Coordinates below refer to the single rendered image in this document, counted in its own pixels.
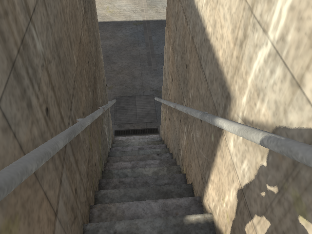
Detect stairs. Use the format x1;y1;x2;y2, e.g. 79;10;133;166
83;135;216;234

